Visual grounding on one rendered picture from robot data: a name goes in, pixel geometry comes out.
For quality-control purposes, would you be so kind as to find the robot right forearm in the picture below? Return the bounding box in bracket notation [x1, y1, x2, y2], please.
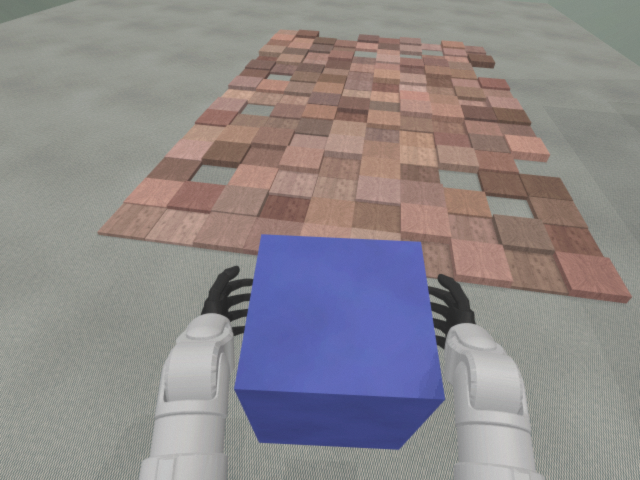
[443, 323, 545, 480]

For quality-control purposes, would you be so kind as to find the robot left forearm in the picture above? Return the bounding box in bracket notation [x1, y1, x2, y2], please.
[139, 313, 235, 480]

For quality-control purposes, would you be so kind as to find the robot right hand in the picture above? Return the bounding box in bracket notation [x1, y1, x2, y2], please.
[428, 274, 476, 349]

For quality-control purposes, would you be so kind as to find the carton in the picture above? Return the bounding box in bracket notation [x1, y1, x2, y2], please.
[234, 234, 445, 450]

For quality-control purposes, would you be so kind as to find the robot left hand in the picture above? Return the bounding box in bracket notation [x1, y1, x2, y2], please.
[201, 266, 253, 336]

